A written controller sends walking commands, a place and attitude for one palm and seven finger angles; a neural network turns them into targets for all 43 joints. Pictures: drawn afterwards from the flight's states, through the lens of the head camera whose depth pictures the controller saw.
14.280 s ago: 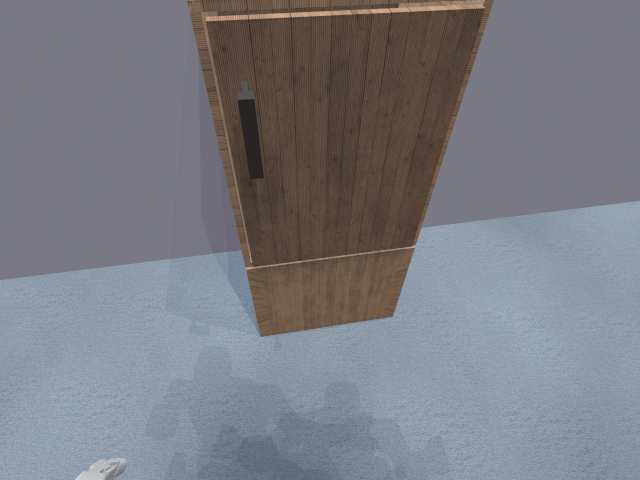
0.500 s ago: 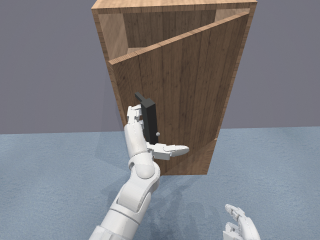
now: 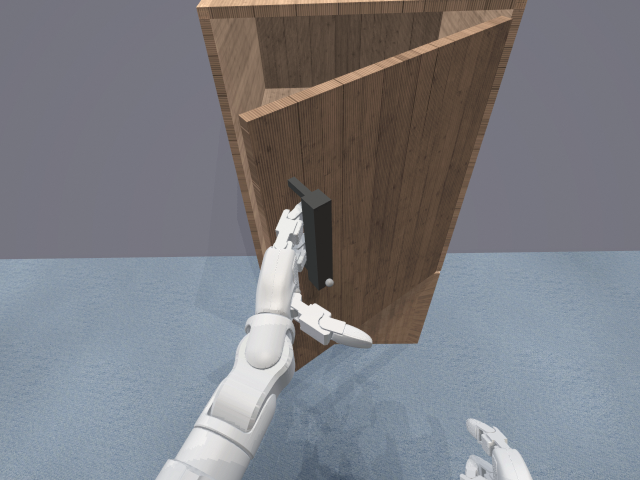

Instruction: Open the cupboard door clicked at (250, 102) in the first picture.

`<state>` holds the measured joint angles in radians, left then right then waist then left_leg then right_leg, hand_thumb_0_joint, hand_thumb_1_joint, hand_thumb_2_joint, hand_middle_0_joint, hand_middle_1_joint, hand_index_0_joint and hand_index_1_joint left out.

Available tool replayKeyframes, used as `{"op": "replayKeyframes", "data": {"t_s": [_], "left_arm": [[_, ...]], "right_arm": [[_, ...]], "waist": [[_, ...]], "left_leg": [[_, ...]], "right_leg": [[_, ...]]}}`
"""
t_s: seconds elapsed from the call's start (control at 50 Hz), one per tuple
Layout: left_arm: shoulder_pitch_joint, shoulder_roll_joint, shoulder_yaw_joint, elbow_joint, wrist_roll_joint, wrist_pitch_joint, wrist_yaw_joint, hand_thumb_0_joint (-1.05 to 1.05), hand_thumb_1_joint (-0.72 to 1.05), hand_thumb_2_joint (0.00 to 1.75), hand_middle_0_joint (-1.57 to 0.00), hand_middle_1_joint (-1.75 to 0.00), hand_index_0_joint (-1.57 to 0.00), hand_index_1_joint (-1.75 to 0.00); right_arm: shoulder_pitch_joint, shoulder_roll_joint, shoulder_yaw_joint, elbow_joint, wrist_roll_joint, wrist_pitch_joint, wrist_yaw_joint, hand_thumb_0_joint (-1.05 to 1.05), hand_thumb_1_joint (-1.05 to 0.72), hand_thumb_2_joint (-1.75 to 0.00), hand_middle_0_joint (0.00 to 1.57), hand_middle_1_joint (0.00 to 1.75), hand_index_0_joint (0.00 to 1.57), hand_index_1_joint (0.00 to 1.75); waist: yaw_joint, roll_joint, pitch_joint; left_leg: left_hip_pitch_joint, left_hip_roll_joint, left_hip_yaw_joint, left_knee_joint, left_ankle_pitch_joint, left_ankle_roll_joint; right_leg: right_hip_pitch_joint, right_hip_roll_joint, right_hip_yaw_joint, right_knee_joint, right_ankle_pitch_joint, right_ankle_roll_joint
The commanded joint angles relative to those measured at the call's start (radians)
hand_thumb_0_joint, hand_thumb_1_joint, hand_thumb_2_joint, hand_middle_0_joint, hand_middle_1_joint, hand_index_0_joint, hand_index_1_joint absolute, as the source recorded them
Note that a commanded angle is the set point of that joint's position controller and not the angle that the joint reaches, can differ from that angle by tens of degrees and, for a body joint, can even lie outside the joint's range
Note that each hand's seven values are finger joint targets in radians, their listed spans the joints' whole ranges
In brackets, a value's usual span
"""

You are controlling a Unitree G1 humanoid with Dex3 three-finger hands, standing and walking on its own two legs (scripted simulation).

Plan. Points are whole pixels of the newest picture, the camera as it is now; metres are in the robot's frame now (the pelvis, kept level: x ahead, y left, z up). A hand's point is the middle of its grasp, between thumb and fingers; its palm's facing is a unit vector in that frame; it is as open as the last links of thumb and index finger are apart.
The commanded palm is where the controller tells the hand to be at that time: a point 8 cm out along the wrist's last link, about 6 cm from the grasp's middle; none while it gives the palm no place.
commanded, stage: slide the hand sideways off the handle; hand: left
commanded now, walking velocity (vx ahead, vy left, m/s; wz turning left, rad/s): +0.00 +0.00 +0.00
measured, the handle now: (308, 234) +0.40 +0.05 +0.11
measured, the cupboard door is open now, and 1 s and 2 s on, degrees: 37 37 37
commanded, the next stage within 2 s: draw the hand back to the body in 0.98 s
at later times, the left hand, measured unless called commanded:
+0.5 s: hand (302, 299) +0.29 +0.05 +0.11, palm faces -0.03 -1.00 +0.02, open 16.2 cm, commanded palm +0.26 +0.11 +0.11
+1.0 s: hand (248, 325) +0.26 +0.10 +0.10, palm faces +0.03 -1.00 +0.00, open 16.3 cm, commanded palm +0.23 +0.15 +0.11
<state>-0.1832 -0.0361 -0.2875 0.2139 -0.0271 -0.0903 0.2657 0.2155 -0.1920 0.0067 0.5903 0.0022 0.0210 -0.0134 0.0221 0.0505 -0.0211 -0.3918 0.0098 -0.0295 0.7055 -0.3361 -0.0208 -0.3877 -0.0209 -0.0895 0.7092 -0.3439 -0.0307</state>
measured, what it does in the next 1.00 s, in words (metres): stands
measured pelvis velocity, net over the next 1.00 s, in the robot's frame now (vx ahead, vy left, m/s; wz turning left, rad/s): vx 0.03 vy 0.00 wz -0.02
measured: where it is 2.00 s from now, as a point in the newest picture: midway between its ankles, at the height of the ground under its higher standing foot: outside the picture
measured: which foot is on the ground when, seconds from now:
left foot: down 0.00-1.00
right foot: down 0.00-1.00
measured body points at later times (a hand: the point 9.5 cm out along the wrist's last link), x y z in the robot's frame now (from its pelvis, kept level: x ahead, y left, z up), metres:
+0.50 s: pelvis +0.02 +0.01 +0.01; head +0.01 -0.01 +0.46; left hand +0.29 +0.10 +0.11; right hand +0.19 -0.21 -0.07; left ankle +0.02 +0.13 -0.72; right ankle +0.02 -0.10 -0.72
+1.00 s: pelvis +0.03 +0.00 +0.00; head +0.04 -0.01 +0.45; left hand +0.25 +0.16 +0.10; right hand +0.22 -0.21 -0.08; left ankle +0.02 +0.13 -0.72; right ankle +0.02 -0.10 -0.72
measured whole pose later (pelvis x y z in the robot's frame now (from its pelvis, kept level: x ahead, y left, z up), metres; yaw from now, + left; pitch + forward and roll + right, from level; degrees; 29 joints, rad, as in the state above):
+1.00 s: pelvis +0.03 +0.00 +0.00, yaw -1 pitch +2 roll +0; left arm 0.38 0.08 -0.12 -0.32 -0.09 -0.05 0.06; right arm 0.22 -0.20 0.04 0.50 0.00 -0.05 -0.03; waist 0.03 0.04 -0.03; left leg -0.34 0.02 -0.01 0.70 -0.39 -0.02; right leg -0.34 -0.01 -0.07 0.70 -0.39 -0.02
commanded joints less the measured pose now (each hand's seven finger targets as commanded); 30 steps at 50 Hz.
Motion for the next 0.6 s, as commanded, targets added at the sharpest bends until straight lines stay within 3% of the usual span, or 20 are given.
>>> {"op": "replayKeyframes", "data": {"t_s": [0.0, 0.08, 0.1, 0.12, 0.2, 0.22, 0.28, 0.3, 0.34, 0.38, 0.46, 0.5, 0.58], "left_arm": [[-0.332, -0.132, -0.029, -0.253, -0.006, -0.064, 0.0, 0.0, -0.5, 0.3, -0.15, -0.3, -0.15, -0.3], [-0.268, -0.093, 0.007, -0.272, 0.031, -0.055, 0.036, 0.0, -0.5, 0.3, -0.15, -0.3, -0.15, -0.3], [-0.226, -0.067, 0.028, -0.275, 0.036, -0.055, 0.034, 0.0, -0.5, 0.3, -0.15, -0.3, -0.15, -0.3], [-0.218, -0.061, 0.036, -0.293, 0.035, -0.054, 0.031, 0.0, -0.5, 0.3, -0.15, -0.3, -0.15, -0.3], [-0.143, -0.02, 0.08, -0.318, 0.03, -0.045, 0.015, 0.0, -0.5, 0.3, -0.15, -0.3, -0.15, -0.3], [-0.124, -0.032, 0.074, -0.32, 0.021, -0.04, 0.009, 0.0, -0.5, 0.3, -0.15, -0.3, -0.15, -0.3], [-0.071, -0.032, 0.069, -0.384, 0.019, -0.033, -0.004, 0.0, -0.5, 0.3, -0.15, -0.3, -0.15, -0.3], [-0.041, -0.007, 0.089, -0.389, 0.018, -0.03, -0.007, 0.0, -0.5, 0.3, -0.15, -0.3, -0.15, -0.3], [-0.023, -0.006, 0.085, -0.441, 0.018, -0.026, -0.014, 0.0, -0.5, 0.3, -0.15, -0.3, -0.15, -0.3], [0.071, 0.01, 0.101, -0.478, 0.013, -0.021, -0.024, 0.0, -0.5, 0.3, -0.15, -0.3, -0.15, -0.3], [0.135, 0.007, 0.078, -0.561, 0.016, -0.014, -0.042, 0.0, -0.5, 0.3, -0.15, -0.3, -0.15, -0.3], [0.157, 0.028, 0.091, -0.572, 0.014, -0.01, -0.048, 0.0, -0.5, 0.3, -0.15, -0.3, -0.15, -0.3], [0.214, 0.048, 0.107, -0.624, 0.007, -0.009, -0.07, 0.0, -0.5, 0.3, -0.15, -0.3, -0.15, -0.3]], "right_arm": [[-0.127, -0.073, -0.01, -0.165, 0.006, -0.075, 0.0, 0.0, -0.9, -0.9, 0.2, 0.3, 0.2, 0.3], [-0.126, -0.072, -0.008, -0.173, -0.004, -0.072, 0.006, 0.0, -0.9, -0.9, 0.2, 0.3, 0.2, 0.3], [-0.132, -0.075, -0.01, -0.178, -0.007, -0.069, 0.006, 0.0, -0.9, -0.9, 0.2, 0.3, 0.2, 0.3], [-0.139, -0.07, -0.006, -0.182, -0.005, -0.065, 0.005, 0.0, -0.9, -0.9, 0.2, 0.3, 0.2, 0.3], [-0.151, -0.066, -0.001, -0.189, -0.007, -0.052, -0.001, 0.0, -0.9, -0.9, 0.2, 0.3, 0.2, 0.3], [-0.16, -0.062, 0.003, -0.196, -0.005, -0.051, -0.002, 0.0, -0.9, -0.9, 0.2, 0.3, 0.2, 0.3], [-0.159, -0.061, 0.003, -0.204, -0.008, -0.046, -0.002, 0.0, -0.9, -0.9, 0.2, 0.3, 0.2, 0.3], [-0.16, -0.064, 0.001, -0.205, -0.008, -0.044, -0.002, 0.0, -0.9, -0.9, 0.2, 0.3, 0.2, 0.3], [-0.159, -0.062, 0.003, -0.211, -0.009, -0.041, -0.002, 0.0, -0.9, -0.9, 0.2, 0.3, 0.2, 0.3], [-0.157, -0.062, 0.002, -0.219, -0.01, -0.037, -0.001, 0.0, -0.9, -0.9, 0.2, 0.3, 0.2, 0.3], [-0.157, -0.064, 0.004, -0.231, -0.009, -0.033, 0.002, 0.0, -0.9, -0.9, 0.2, 0.3, 0.2, 0.3], [-0.155, -0.067, 0.004, -0.233, -0.011, -0.034, -0.001, 0.0, -0.9, -0.9, 0.2, 0.3, 0.2, 0.3], [-0.148, -0.069, 0.005, -0.237, -0.012, -0.039, -0.004, 0.0, -0.9, -0.9, 0.2, 0.3, 0.2, 0.3]], "waist": [[-0.029, -0.129, -0.21], [-0.014, -0.174, -0.199], [0.003, -0.182, -0.206], [0.005, -0.152, -0.2], [0.02, -0.142, -0.173], [0.016, -0.149, -0.147], [0.011, -0.122, -0.155], [0.02, -0.143, -0.156], [0.015, -0.107, -0.165], [0.022, -0.123, -0.177], [0.009, -0.086, -0.156], [0.004, -0.108, -0.138], [0.003, -0.092, -0.162]], "left_leg": [[0.117, -0.018, 0.007, -0.126, 0.061, 0.038], [0.113, -0.018, 0.024, -0.139, 0.083, 0.044], [0.115, -0.018, 0.029, -0.141, 0.095, 0.046], [0.116, -0.019, 0.037, -0.147, 0.094, 0.045], [0.125, -0.021, 0.049, -0.16, 0.092, 0.044], [0.123, -0.021, 0.051, -0.166, 0.083, 0.044], [0.147, -0.02, 0.058, -0.167, 0.103, 0.044], [0.145, -0.019, 0.055, -0.167, 0.111, 0.043], [0.156, -0.02, 0.056, -0.172, 0.128, 0.043], [0.159, -0.016, 0.057, -0.171, 0.167, 0.041], [0.165, -0.013, 0.05, -0.164, 0.193, 0.038], [0.157, -0.012, 0.046, -0.156, 0.193, 0.04], [0.158, -0.013, 0.043, -0.144, 0.219, 0.037]], "right_leg": [[0.046, 0.018, 0.037, -0.166, 0.06, 0.002], [0.077, 0.015, 0.048, -0.187, 0.077, 0.004], [0.095, 0.014, 0.054, -0.196, 0.084, 0.005], [0.103, 0.01, 0.061, -0.202, 0.086, 0.004], [0.131, 0.008, 0.068, -0.235, 0.075, 0.003], [0.123, 0.007, 0.07, -0.244, 0.063, 0.006], [0.135, 0.009, 0.068, -0.245, 0.101, 0.007], [0.146, 0.01, 0.068, -0.248, 0.108, 0.006], [0.154, 0.01, 0.066, -0.234, 0.147, 0.005], [0.177, 0.014, 0.055, -0.217, 0.213, 0.005], [0.158, 0.019, 0.042, -0.19, 0.251, 0.002], [0.151, 0.019, 0.044, -0.191, 0.255, 0.005], [0.152, 0.022, 0.037, -0.163, 0.293, 0.004]]}}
